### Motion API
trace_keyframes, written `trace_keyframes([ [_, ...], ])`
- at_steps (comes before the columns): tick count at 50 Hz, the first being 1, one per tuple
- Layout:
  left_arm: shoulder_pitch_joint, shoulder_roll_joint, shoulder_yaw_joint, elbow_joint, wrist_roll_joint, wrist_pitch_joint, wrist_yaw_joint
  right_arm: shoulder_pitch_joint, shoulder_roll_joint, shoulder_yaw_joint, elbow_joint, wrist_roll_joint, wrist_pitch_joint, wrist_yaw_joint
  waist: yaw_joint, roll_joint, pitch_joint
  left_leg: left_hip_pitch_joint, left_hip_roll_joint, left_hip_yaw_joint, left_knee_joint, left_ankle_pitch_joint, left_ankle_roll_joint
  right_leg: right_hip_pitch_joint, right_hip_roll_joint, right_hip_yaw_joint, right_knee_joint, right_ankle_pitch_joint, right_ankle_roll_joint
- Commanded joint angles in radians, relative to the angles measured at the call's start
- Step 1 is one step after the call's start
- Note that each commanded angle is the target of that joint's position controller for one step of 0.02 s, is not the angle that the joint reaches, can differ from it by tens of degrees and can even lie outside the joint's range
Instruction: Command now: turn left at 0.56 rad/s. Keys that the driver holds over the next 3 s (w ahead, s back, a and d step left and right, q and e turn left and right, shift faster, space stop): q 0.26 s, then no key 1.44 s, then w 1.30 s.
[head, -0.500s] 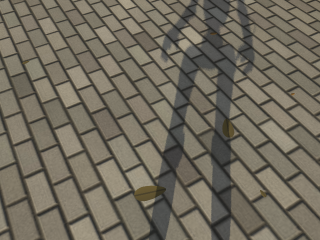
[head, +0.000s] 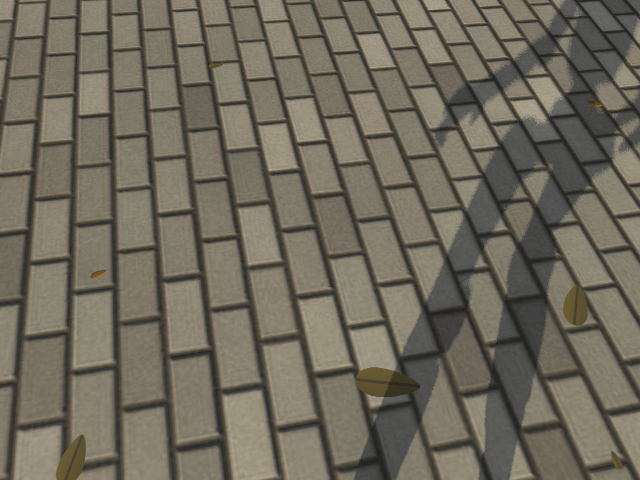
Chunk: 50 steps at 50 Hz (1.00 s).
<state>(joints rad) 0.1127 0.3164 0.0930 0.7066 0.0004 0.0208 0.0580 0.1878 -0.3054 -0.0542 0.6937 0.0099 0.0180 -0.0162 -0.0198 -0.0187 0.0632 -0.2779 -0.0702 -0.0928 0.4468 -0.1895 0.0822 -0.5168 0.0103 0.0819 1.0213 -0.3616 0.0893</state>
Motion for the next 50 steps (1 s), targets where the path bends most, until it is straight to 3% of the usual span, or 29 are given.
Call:
trace_keyframes([
  [1, -0.027, 0.07, 0.015, -0.066, 0.0, -0.02, -0.002, -0.013, -0.184, -0.053, -0.074, 0.002, -0.002, -0.016, -0.004, 0.136, -0.129, 0.182, 0.236, -0.3, -0.117, 0.16, 0.14, -0.06, -0.003, 0.031, -0.116, 0.034, 0.016],
  [5, -0.039, 0.074, 0.014, -0.067, -0.005, -0.036, -0.016, -0.023, -0.191, -0.06, -0.089, -0.002, 0.009, -0.013, -0.013, 0.159, -0.109, 0.122, 0.22, -0.363, -0.114, 0.074, 0.145, 0.015, 0.013, 0.039, -0.236, 0.021, 0.013],
  [10, -0.022, 0.085, 0.017, -0.064, -0.013, -0.062, -0.036, -0.045, -0.192, -0.065, -0.11, 0.005, 0.021, -0.004, -0.01, 0.173, -0.133, 0.136, 0.21, -0.452, -0.062, 0.213, 0.141, 0.119, 0.037, 0.038, -0.382, -0.002, -0.013],
  [13, 0.051, 0.089, 0.024, -0.039, -0.013, -0.073, -0.049, -0.083, -0.179, -0.061, -0.126, 0.024, 0.032, -0.009, 0.042, 0.162, -0.146, 0.103, 0.156, -0.453, 0.004, 0.233, 0.085, 0.285, 0.03, 0.014, -0.651, 0.185, -0.046],
  [14, 0.073, 0.127, 0.032, -0.034, -0.002, -0.072, -0.047, -0.056, -0.145, -0.052, -0.127, 0.02, 0.031, -0.012, 0.035, 0.105, -0.171, 0.038, 0.113, -0.398, 0.074, 0.089, 0.034, 0.393, -0.073, 0.079, -0.694, 0.292, -0.083],
  [15, 0.035, 0.176, 0.034, -0.058, 0.012, -0.062, -0.04, 0.028, -0.086, -0.035, -0.114, -0.001, 0.027, -0.008, -0.029, -0.127, -0.186, -0.071, -0.014, -0.228, 0.282, -0.272, -0.028, 0.473, -0.273, 0.273, -0.713, 0.488, -0.17],
  [16, 0.04, 0.198, 0.036, -0.053, 0.046, -0.059, -0.047, 0.0, -0.156, -0.058, -0.137, 0.008, 0.018, -0.011, -0.016, -0.256, -0.119, -0.234, -0.095, -0.105, 0.475, -0.497, -0.08, 0.403, -0.384, 0.445, -0.721, 0.583, -0.336],
  [17, 0.015, 0.149, 0.024, -0.067, 0.031, -0.061, -0.047, 0.027, -0.216, -0.077, -0.114, -0.005, 0.014, -0.014, -0.015, -0.154, -0.111, -0.247, -0.032, -0.116, 0.632, -0.453, -0.118, 0.384, -0.39, 0.411, -0.713, 0.536, -0.369],
  [18, -0.017, 0.108, 0.011, -0.069, 0.017, -0.061, -0.044, 0.028, -0.218, -0.083, -0.092, -0.001, 0.018, -0.014, -0.02, -0.108, -0.096, -0.25, -0.023, -0.113, 0.687, -0.387, -0.137, 0.373, -0.324, 0.317, -0.698, 0.494, -0.331],
  [19, -0.031, 0.095, 0.004, -0.071, 0.006, -0.059, -0.043, 0.037, -0.186, -0.078, -0.071, -0.001, 0.028, -0.018, -0.022, -0.087, -0.09, -0.253, -0.02, -0.107, 0.714, -0.343, -0.157, 0.38, -0.268, 0.248, -0.687, 0.447, -0.296],
  [20, -0.032, 0.089, -0.002, -0.065, -0.004, -0.057, -0.042, 0.036, -0.161, -0.071, -0.07, -0.001, 0.035, -0.019, -0.011, -0.093, -0.079, -0.268, -0.021, -0.108, 0.734, -0.308, -0.172, 0.388, -0.256, 0.225, -0.68, 0.479, -0.297],
  [23, 0.002, 0.082, -0.011, -0.044, 0.005, -0.047, -0.039, -0.011, -0.098, -0.046, -0.088, 0.008, 0.032, -0.013, 0.014, -0.133, -0.095, -0.219, 0.003, -0.046, 0.583, -0.271, -0.191, 0.421, -0.209, 0.139, -0.673, 0.54, -0.302],
  [25, -0.002, 0.092, -0.011, -0.039, 0.005, -0.039, -0.039, -0.033, -0.067, -0.029, -0.096, 0.0, 0.029, -0.009, 0.028, -0.157, -0.116, -0.131, 0.046, 0.005, 0.409, -0.28, -0.194, 0.428, -0.203, 0.115, -0.659, 0.548, -0.3],
  [26, 0.005, 0.108, -0.007, -0.035, 0.004, -0.033, -0.041, -0.045, -0.057, -0.022, -0.099, -0.001, 0.027, -0.006, 0.04, -0.171, -0.119, -0.084, 0.057, 0.033, 0.327, -0.287, -0.191, 0.417, -0.206, 0.114, -0.657, 0.554, -0.302],
  [28, 0.031, 0.13, -0.005, -0.022, -0.002, -0.024, -0.045, -0.034, -0.076, -0.026, -0.089, 0.005, 0.025, -0.004, 0.051, -0.177, -0.123, -0.015, 0.051, 0.068, 0.185, -0.223, -0.182, 0.413, -0.216, 0.132, -0.642, 0.562, -0.306],
  [30, 0.031, 0.113, -0.016, -0.008, -0.017, -0.024, -0.049, 0.028, -0.075, -0.027, -0.055, -0.001, 0.022, 0.0, 0.01, -0.148, -0.114, 0.121, 0.042, 0.087, -0.093, 0.004, -0.144, 0.367, -0.197, 0.117, -0.615, 0.536, -0.266],
  [31, 0.076, 0.095, -0.024, 0.008, -0.014, -0.036, -0.051, 0.027, -0.103, -0.029, -0.059, -0.01, 0.021, -0.003, 0.019, -0.107, -0.123, 0.223, 0.08, 0.027, -0.138, 0.124, -0.113, 0.308, -0.183, 0.109, -0.613, 0.47, -0.209],
  [32, 0.093, 0.066, -0.037, 0.007, 0.017, -0.051, -0.058, 0.047, -0.162, -0.037, -0.07, -0.018, 0.022, -0.013, 0.039, 0.023, -0.171, 0.331, 0.205, -0.101, -0.092, 0.379, -0.072, 0.239, -0.128, 0.043, -0.535, 0.34, -0.138],
  [33, 0.118, 0.015, -0.05, 0.009, 0.023, -0.06, -0.059, -0.005, -0.155, -0.03, -0.053, -0.029, 0.021, -0.008, 0.092, 0.197, -0.171, 0.2, 0.245, -0.121, -0.043, 0.303, 0.009, 0.288, -0.063, -0.033, -0.585, 0.118, -0.078],
  [34, 0.059, 0.059, -0.046, 0.016, 0.032, -0.058, -0.055, -0.044, -0.089, -0.017, -0.075, -0.027, 0.013, 0.004, 0.049, 0.139, -0.138, 0.146, 0.208, -0.111, -0.059, 0.155, 0.022, 0.328, -0.06, -0.039, -0.58, 0.142, -0.041],
  [35, 0.027, 0.073, -0.041, 0.019, 0.026, -0.057, -0.055, -0.032, -0.071, -0.011, -0.062, -0.035, 0.006, 0.008, 0.033, 0.119, -0.113, 0.13, 0.18, -0.096, -0.066, 0.079, 0.0, 0.324, -0.052, -0.044, -0.576, 0.177, -0.034],
  [37, 0.033, 0.074, -0.04, 0.033, 0.017, -0.045, -0.044, -0.019, -0.091, -0.012, -0.049, -0.032, -0.008, 0.008, 0.029, 0.116, -0.07, 0.098, 0.16, -0.089, -0.071, 0.071, -0.023, 0.318, -0.054, -0.042, -0.569, 0.219, -0.036],
  [39, 0.049, 0.069, -0.041, 0.05, 0.012, -0.042, -0.04, 0.001, -0.075, -0.005, -0.036, -0.028, -0.017, 0.004, 0.032, 0.114, -0.056, 0.085, 0.153, -0.081, -0.064, 0.096, -0.031, 0.323, -0.059, -0.037, -0.577, 0.233, -0.037],
  [50, 0.081, 0.08, -0.037, 0.156, 0.007, -0.036, -0.025, 0.013, -0.061, 0.002, 0.011, -0.023, -0.025, 0.004, 0.031, 0.042, -0.061, 0.097, 0.129, -0.062, -0.059, 0.15, -0.027, 0.353, -0.069, -0.035, -0.593, 0.273, -0.019],
])
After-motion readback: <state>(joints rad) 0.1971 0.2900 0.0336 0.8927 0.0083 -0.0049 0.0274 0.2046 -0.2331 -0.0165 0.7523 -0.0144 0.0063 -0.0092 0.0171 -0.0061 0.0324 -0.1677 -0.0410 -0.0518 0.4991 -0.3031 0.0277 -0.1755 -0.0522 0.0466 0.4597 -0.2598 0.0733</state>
